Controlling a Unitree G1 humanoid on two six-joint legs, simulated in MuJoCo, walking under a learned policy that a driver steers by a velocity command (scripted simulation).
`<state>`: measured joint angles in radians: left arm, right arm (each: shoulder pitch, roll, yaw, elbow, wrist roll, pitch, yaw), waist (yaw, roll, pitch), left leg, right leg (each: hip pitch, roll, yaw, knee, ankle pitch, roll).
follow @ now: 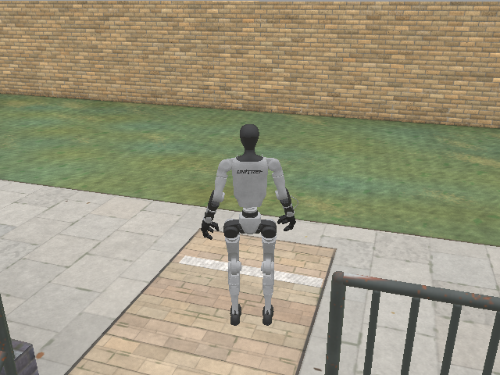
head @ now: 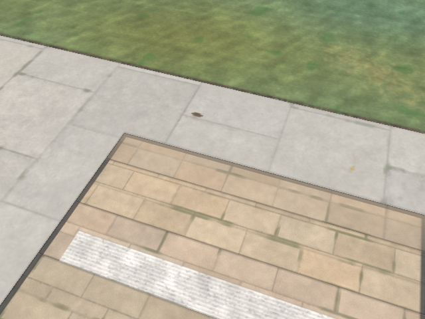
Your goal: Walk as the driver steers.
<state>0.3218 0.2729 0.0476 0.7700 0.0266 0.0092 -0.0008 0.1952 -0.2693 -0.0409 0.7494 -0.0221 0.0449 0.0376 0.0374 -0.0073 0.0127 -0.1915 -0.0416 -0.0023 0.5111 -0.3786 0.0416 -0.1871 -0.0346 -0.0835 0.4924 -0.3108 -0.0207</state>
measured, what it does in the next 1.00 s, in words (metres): walks ahead, turning right: right foot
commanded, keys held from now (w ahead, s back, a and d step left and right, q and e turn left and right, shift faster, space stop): w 0.16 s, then w+e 0.84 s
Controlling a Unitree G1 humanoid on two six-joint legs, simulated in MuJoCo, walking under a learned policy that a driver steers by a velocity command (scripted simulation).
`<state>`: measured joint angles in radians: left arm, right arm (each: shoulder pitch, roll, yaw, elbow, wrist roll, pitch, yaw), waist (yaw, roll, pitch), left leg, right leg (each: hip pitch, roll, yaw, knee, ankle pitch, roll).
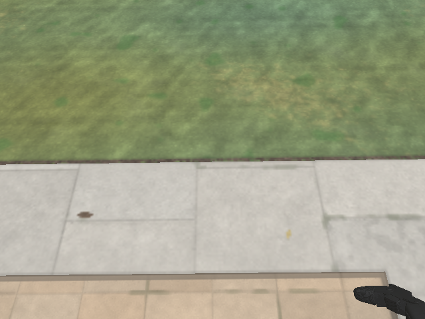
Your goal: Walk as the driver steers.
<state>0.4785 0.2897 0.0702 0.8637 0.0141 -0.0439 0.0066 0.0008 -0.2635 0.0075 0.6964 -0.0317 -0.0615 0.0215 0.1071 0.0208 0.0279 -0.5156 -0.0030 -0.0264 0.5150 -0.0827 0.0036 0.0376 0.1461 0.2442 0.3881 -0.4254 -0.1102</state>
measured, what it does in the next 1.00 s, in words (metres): walks ahead: left foot, then right foot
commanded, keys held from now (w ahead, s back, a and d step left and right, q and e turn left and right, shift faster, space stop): w+e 0.04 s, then w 0.42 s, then w+q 0.34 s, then no key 0.20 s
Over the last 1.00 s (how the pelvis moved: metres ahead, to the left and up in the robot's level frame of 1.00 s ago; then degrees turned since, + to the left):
0.50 -0.07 -0.01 -24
